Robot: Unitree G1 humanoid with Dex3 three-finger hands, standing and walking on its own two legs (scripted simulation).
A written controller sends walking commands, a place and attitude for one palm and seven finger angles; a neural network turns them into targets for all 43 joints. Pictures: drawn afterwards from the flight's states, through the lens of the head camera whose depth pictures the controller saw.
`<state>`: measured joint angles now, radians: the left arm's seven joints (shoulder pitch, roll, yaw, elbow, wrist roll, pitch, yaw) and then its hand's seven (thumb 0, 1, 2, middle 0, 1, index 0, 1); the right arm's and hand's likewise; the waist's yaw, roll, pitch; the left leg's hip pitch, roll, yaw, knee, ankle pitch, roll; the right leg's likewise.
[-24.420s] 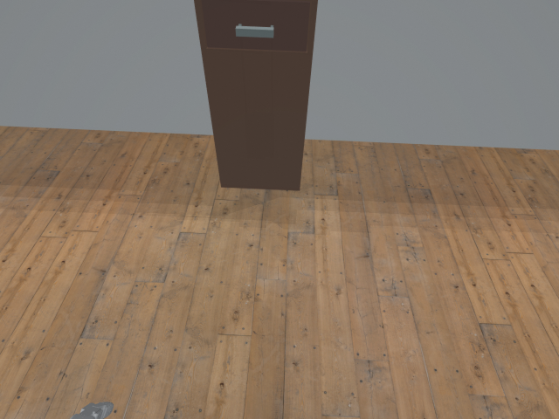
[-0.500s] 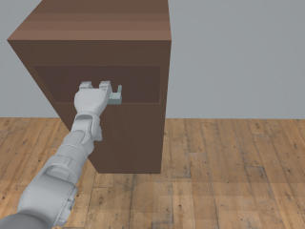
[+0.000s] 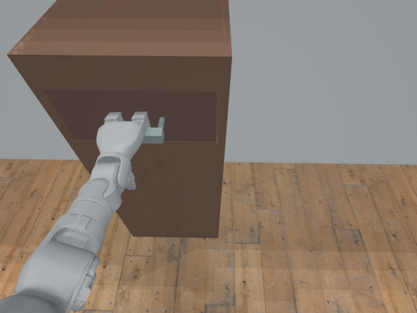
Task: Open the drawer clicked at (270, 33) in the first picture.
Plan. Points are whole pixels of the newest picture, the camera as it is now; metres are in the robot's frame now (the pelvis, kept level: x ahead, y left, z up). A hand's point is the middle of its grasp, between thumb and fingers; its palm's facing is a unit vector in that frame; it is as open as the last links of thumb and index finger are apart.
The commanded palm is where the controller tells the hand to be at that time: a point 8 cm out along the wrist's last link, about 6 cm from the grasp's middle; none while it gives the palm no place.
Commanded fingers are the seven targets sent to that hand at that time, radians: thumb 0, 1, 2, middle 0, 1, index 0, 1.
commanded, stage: close the thumb around the handle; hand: left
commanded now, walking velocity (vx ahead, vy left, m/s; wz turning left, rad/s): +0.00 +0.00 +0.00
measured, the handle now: (135, 128) +0.50 +0.16 +0.06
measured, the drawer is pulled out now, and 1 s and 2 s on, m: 0.00 0.01 0.10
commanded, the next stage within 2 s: pull the drawer open in 0.54 s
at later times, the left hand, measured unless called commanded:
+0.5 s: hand (129, 151) +0.45 +0.17 +0.03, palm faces -0.03 -0.02 -1.00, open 5.8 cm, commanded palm +0.43 +0.18 +0.09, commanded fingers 0.00 0.90 0.90 -0.40 -1.35 -0.40 -1.35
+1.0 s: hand (129, 156) +0.44 +0.17 +0.03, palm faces -0.01 -0.08 -1.00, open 5.7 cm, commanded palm +0.41 +0.17 +0.09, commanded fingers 0.00 0.90 0.90 -0.40 -1.35 -0.40 -1.35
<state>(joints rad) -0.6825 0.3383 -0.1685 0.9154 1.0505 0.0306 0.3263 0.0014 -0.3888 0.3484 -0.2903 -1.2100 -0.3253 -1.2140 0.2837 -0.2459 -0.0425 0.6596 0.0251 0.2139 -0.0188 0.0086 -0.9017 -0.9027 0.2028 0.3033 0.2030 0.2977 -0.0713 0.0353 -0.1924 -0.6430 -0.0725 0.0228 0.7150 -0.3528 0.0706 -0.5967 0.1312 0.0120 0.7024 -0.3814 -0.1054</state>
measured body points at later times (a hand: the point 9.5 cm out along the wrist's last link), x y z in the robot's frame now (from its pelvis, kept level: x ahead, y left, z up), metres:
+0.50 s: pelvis +0.00 +0.00 +0.00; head +0.05 -0.01 +0.45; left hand +0.45 +0.17 +0.09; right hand +0.05 -0.26 -0.14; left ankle -0.01 +0.08 -0.71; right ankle -0.04 -0.05 -0.71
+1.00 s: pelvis +0.02 +0.01 +0.00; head +0.06 -0.01 +0.45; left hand +0.43 +0.17 +0.09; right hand +0.08 -0.25 -0.13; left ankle -0.01 +0.08 -0.71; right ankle -0.04 -0.05 -0.71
